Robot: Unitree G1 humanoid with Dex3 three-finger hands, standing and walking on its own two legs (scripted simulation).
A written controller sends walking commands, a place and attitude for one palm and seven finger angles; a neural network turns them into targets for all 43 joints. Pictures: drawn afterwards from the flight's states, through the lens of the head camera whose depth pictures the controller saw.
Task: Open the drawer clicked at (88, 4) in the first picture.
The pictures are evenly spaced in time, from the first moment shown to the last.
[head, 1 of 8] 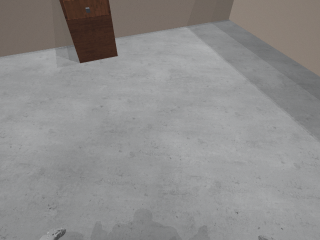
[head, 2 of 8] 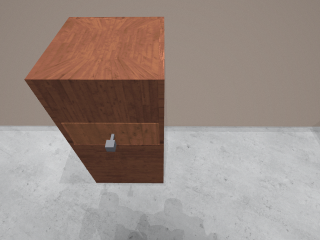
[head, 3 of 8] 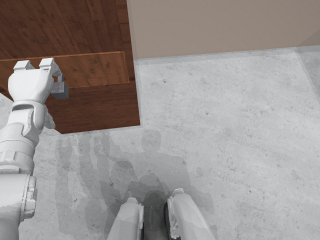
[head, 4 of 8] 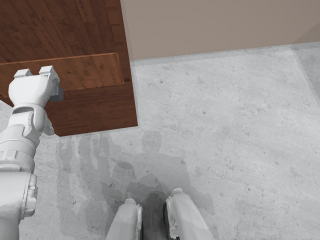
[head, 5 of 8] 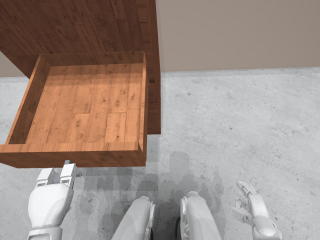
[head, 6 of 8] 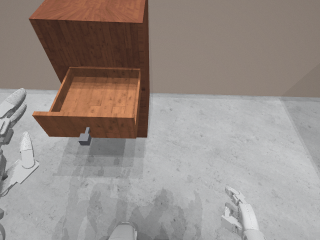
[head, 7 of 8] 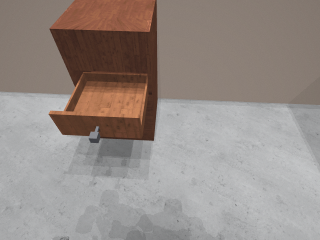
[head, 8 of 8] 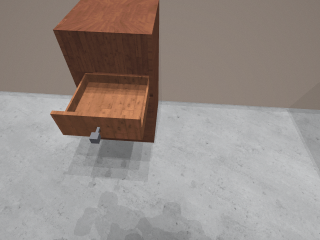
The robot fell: no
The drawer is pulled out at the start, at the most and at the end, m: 0.00 0.30 0.30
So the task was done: yes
